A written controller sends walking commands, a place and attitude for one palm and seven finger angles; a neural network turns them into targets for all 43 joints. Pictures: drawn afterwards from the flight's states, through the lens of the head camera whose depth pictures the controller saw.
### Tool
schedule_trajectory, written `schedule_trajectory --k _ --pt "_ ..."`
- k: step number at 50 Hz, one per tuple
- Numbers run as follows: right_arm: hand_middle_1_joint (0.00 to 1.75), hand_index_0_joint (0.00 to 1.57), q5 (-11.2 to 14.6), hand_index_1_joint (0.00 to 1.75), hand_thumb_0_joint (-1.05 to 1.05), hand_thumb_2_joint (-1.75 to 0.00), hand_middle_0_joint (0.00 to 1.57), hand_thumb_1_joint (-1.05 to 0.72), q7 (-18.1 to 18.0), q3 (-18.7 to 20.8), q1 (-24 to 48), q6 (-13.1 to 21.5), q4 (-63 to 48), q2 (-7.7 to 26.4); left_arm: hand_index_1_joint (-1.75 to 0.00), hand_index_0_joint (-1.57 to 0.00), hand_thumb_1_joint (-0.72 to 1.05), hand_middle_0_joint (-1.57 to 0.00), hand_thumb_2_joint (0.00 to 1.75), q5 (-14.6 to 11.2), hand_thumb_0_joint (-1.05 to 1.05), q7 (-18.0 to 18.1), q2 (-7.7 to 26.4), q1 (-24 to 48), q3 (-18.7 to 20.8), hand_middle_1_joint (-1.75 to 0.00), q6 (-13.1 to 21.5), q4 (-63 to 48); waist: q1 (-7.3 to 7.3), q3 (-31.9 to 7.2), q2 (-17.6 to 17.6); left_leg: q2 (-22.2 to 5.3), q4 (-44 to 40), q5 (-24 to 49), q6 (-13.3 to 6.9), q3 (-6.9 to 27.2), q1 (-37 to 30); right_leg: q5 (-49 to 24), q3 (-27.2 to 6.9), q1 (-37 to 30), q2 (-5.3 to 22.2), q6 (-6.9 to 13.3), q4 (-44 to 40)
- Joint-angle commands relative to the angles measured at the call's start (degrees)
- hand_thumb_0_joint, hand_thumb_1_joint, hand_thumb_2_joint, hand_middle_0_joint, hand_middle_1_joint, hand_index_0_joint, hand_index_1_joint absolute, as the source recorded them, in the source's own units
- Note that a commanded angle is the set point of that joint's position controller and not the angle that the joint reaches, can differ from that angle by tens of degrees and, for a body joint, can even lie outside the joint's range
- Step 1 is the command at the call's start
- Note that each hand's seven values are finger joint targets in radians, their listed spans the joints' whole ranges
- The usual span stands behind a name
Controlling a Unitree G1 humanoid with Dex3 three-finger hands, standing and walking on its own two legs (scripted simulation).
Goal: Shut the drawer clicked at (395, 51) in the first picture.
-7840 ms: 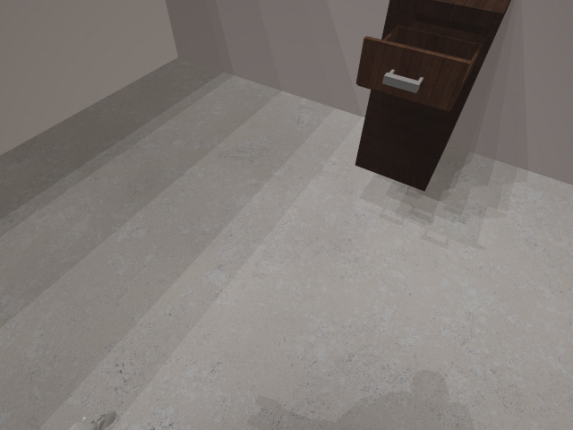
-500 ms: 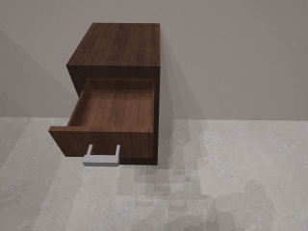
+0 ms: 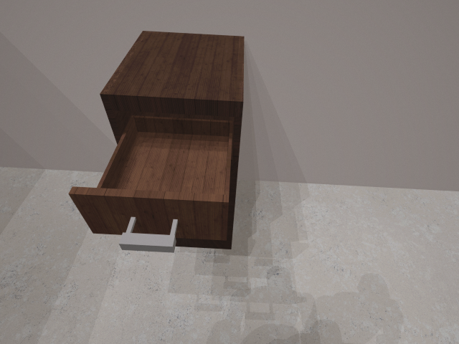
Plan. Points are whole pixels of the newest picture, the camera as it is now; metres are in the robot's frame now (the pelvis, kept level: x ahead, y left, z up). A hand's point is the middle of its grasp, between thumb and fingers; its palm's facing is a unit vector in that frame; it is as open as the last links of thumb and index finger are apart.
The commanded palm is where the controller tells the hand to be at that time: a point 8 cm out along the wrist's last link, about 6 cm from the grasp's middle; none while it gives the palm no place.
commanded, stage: shuffle to correct the standing spot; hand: left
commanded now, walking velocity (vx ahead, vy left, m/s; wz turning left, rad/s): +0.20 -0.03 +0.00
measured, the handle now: (151, 232) +0.35 +0.20 -0.07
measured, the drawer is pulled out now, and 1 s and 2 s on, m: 0.30 0.30 0.30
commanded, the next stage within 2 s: come to a stop and stand still in 0.06 s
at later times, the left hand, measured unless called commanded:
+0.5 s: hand out of the picture +0.04 +0.17 -0.17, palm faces +0.06 -0.98 -0.20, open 7.3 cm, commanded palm none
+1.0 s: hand out of the picture -0.01 +0.20 -0.16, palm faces +0.01 -0.97 -0.23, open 7.4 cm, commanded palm none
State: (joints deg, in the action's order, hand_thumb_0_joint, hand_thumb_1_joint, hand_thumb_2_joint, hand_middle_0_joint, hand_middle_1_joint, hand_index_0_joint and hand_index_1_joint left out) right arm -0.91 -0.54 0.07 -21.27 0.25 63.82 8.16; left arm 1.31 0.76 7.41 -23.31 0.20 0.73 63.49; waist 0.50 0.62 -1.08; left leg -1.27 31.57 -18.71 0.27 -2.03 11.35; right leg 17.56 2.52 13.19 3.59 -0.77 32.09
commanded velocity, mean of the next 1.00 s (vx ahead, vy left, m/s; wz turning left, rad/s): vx -0.01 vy -0.01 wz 0.00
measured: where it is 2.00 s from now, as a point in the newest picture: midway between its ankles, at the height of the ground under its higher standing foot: outside the picture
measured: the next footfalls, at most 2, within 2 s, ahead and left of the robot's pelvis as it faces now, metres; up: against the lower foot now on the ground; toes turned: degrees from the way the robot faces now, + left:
none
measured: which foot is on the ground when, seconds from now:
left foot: down 0.00-1.00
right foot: down 0.00-1.00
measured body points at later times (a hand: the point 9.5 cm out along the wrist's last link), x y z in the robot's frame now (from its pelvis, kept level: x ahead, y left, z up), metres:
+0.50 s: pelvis +0.04 +0.00 +0.01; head +0.06 +0.00 +0.46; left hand +0.04 +0.22 -0.15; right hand +0.06 -0.23 -0.15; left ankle -0.02 +0.12 -0.73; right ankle +0.00 -0.14 -0.72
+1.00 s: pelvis -0.02 +0.01 +0.00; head -0.02 +0.00 +0.45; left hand -0.01 +0.25 -0.14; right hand +0.00 -0.22 -0.15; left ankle -0.01 +0.12 -0.73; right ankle +0.00 -0.13 -0.73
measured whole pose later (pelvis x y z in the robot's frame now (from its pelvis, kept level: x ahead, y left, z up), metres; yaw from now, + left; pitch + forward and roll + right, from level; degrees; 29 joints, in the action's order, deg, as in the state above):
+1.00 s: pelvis -0.02 +0.01 +0.00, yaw +1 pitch -1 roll +0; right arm -0.8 0.0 -0.5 -17.1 -0.6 57.9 10.7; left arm 1.2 1.1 11.0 -17.0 -0.9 -0.5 58.0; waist -0.1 1.7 0.7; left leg -0.4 28.8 -14.2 -0.8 -3.6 13.3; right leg 15.1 1.4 14.6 3.9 -1.3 30.3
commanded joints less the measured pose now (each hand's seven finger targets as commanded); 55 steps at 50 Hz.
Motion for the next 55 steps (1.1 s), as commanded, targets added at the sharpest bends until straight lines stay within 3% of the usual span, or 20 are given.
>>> schedule_trajectory --k 1,3,6,9,11,12,13,15,16,20,28,29,30,31,32,33,35,39,42,55 --pt "0.30 0.20 -0.05 0.30 0.00 -0.90 0.20 -0.90 -0.41 0.89 -5.55 1.93 -0.93 5.52 -0.30 -0.20 0.90 -0.20 0.90 0.10 0.00 0.24 4.06 -1.89 1.12 -0.30 1.35 -2.44 -1.32 8.06 6.95 -5.28 -11.85 -4.31 -4.56 7.00 3.33 5.48 -0.44 5.71 -0.44 3.99 -3.41" --pt "0.30 0.20 0.05 0.30 0.00 -0.90 0.20 -0.90 -0.74 1.08 -6.28 2.55 -0.34 6.37 -0.30 -0.20 0.90 -0.20 0.90 0.22 0.00 0.15 2.84 -2.57 0.88 -0.30 1.74 -2.12 -0.94 5.77 8.76 -7.91 -12.62 4.71 -6.13 8.92 1.06 -1.49 2.63 3.83 -2.04 3.57 1.26" --pt "0.30 0.20 0.14 0.30 0.00 -0.90 0.20 -0.90 -1.24 0.98 -4.52 3.05 -0.62 5.86 -0.30 -0.20 0.90 -0.20 0.90 -0.15 0.00 0.41 2.87 -5.24 0.99 -0.30 2.44 -0.73 0.46 3.20 4.49 -6.07 -4.91 21.31 -5.68 4.55 0.30 -11.00 0.98 -1.02 -0.26 4.37 0.23" --pt "0.30 0.20 0.16 0.30 0.00 -0.90 0.20 -0.90 -1.11 0.64 -2.07 3.07 -1.99 3.26 -0.30 -0.20 0.90 -0.20 0.90 -0.19 0.00 0.91 6.19 -8.49 2.18 -0.30 2.47 0.81 1.34 3.67 -6.47 -0.14 2.74 11.80 -2.60 -2.29 9.85 -28.36 -5.11 -10.31 5.46 6.25 -2.63" --pt "0.30 0.20 0.36 0.30 0.00 -0.90 0.20 -0.90 -1.35 0.36 -1.33 2.63 -2.13 1.64 -0.30 -0.20 0.90 -0.20 0.90 -0.32 0.00 1.59 6.96 -8.20 2.31 -0.30 2.25 0.93 0.54 2.23 -9.40 0.38 3.44 4.85 -1.45 -3.70 8.97 -43.72 -6.70 -11.53 9.08 6.89 -3.19" --pt "0.30 0.20 0.46 0.30 0.00 -0.90 0.20 -0.90 -1.48 0.16 -2.32 2.36 -1.23 1.30 -0.30 -0.20 0.90 -0.20 0.90 -0.40 0.00 1.85 6.29 -5.68 1.91 -0.30 1.97 0.36 -0.86 1.89 -7.05 -0.45 -1.62 7.41 -1.17 -2.92 4.57 -46.89 -4.48 -9.23 7.86 5.96 -1.18" --pt "0.30 0.20 0.35 0.30 0.00 -0.90 0.20 -0.90 -1.54 0.21 -4.48 2.53 0.16 1.92 -0.30 -0.20 0.90 -0.20 0.90 -0.54 0.00 1.90 5.23 -3.11 1.41 -0.30 1.79 -0.36 -1.92 1.79 -1.04 -1.55 -5.03 22.00 -1.29 -1.32 -0.16 -48.39 -0.96 -6.96 4.42 4.00 3.24" --pt "0.30 0.20 0.46 0.30 0.00 -0.90 0.20 -0.90 -2.34 0.71 -5.60 2.41 1.35 4.19 -0.30 -0.20 0.90 -0.20 0.90 -1.06 0.00 2.28 4.22 -1.86 1.22 -0.30 1.97 -1.33 -1.29 -1.15 5.25 -4.52 -1.15 50.86 -1.98 -0.69 -7.04 -41.58 0.40 -5.14 2.62 1.42 3.37" --pt "0.30 0.20 0.67 0.30 0.00 -0.90 0.20 -0.90 -2.49 0.81 -3.92 2.03 0.68 4.59 -0.30 -0.20 0.90 -0.20 0.90 -1.20 0.00 2.45 4.49 -1.61 1.35 -0.30 1.74 -1.33 -0.73 -0.78 4.74 -4.81 -0.82 52.79 -1.67 -0.27 -7.23 -39.07 -0.09 -5.28 2.68 1.23 1.33" --pt "0.30 0.20 0.86 0.30 0.00 -0.90 0.20 -0.90 -2.36 1.36 -0.33 1.05 -1.08 4.53 -0.30 -0.20 0.90 -0.20 0.90 -0.82 0.00 2.46 4.81 0.08 1.63 -0.30 0.61 -1.87 -0.52 3.63 1.68 -4.70 -5.22 40.98 -1.58 0.10 -5.48 -34.99 -1.19 -4.31 3.29 1.10 -1.95" --pt "0.30 0.20 0.60 0.30 0.00 -0.90 0.20 -0.90 -1.70 1.16 1.31 1.02 -3.06 5.70 -0.30 -0.20 0.90 -0.20 0.90 -0.67 0.00 2.14 6.22 1.40 1.52 -0.30 0.32 -4.47 -0.37 -1.79 2.34 -5.30 -8.06 35.37 -1.82 1.24 -7.08 -29.65 -1.60 -7.26 3.55 1.73 -4.84" --pt "0.30 0.20 1.36 0.30 0.00 -0.90 0.20 -0.90 -1.14 2.87 8.34 0.85 -7.93 10.32 -0.30 -0.20 0.90 -0.20 0.90 -0.06 0.00 3.93 11.04 -1.08 1.96 -0.30 0.96 -2.64 1.43 2.86 -8.88 -5.84 6.45 30.49 0.32 -0.40 1.41 -46.80 -4.61 -3.54 6.20 0.04 -8.52" --pt "0.30 0.20 0.94 0.30 0.00 -0.90 0.20 -0.90 -0.44 2.33 6.39 0.67 -10.24 6.17 -0.30 -0.20 0.90 -0.20 0.90 -0.11 0.00 3.63 11.29 0.79 2.17 -0.30 1.50 -5.27 -0.60 -0.11 -13.49 -2.44 4.24 2.46 -0.41 0.18 6.14 -49.91 -5.30 -8.65 8.81 2.37 -6.18" --pt "0.30 0.20 0.94 0.30 0.00 -0.90 0.20 -0.90 -0.31 2.10 5.35 0.40 -9.92 5.44 -0.30 -0.20 0.90 -0.20 0.90 -0.15 0.00 3.25 10.57 3.29 1.39 -0.30 1.81 -5.99 -1.37 -3.21 -12.38 -1.74 2.12 -3.11 -0.50 -0.66 4.64 -40.33 -4.87 -7.50 9.24 3.61 -6.09" --pt "0.30 0.20 0.90 0.30 0.00 -0.90 0.20 -0.90 -0.12 1.86 3.25 0.58 -9.58 5.36 -0.30 -0.20 0.90 -0.20 0.90 -0.13 0.00 2.95 10.28 5.49 1.25 -0.30 1.61 -7.39 -2.62 -4.82 -4.44 -1.53 -2.86 1.93 -0.50 -0.59 1.17 -29.82 -4.22 -5.68 7.94 4.10 -3.82" --pt "0.30 0.20 0.33 0.30 0.00 -0.90 0.20 -0.90 0.08 1.71 2.66 1.01 -8.74 5.88 -0.30 -0.20 0.90 -0.20 0.90 -0.55 0.00 2.56 10.22 6.23 1.31 -0.30 1.29 -8.39 -2.22 -4.73 5.93 -2.72 -4.69 11.02 -0.76 -0.33 -1.62 -22.14 -3.01 -3.73 5.19 3.64 -1.55" --pt "0.30 0.20 0.08 0.30 0.00 -0.90 0.20 -0.90 -0.13 1.52 4.26 1.11 -9.53 8.26 -0.30 -0.20 0.90 -0.20 0.90 -0.64 0.00 2.19 9.71 6.04 1.01 -0.30 0.19 -8.55 -0.92 -2.02 13.28 -6.67 -6.76 20.12 -2.80 4.69 1.60 -6.81 -0.28 -2.84 0.95 1.95 -1.46" --pt "0.30 0.20 0.19 0.30 0.00 -0.90 0.20 -0.90 -0.13 1.03 6.02 0.34 -10.90 8.92 -0.30 -0.20 0.90 -0.20 0.90 -0.30 0.00 1.41 9.46 6.04 0.19 -0.30 -0.74 -7.84 -0.31 7.24 3.11 -4.95 -10.64 -1.38 -2.78 4.77 8.13 3.46 -2.02 0.91 1.05 1.85 -7.25" --pt "0.30 0.20 -0.16 0.30 0.00 -0.90 0.20 -0.90 0.28 1.07 4.59 -0.10 -10.41 9.37 -0.30 -0.20 0.90 -0.20 0.90 -0.14 0.00 1.08 10.28 6.03 0.45 -0.30 -1.04 -8.36 -0.74 9.20 2.20 -3.63 -13.08 -11.50 -2.51 5.04 9.83 11.30 -3.30 4.33 1.32 2.12 -9.01" --pt "0.30 0.20 0.21 0.30 0.00 -0.90 0.20 -0.90 0.07 0.36 0.90 0.87 -5.88 7.86 -0.30 -0.20 0.90 -0.20 0.90 -0.46 0.00 0.87 9.07 3.31 0.19 -0.30 0.08 -5.90 -0.53 3.93 0.59 -3.66 -12.46 -3.11 -2.44 4.79 5.09 4.66 -5.28 2.60 2.02 2.28 -9.45"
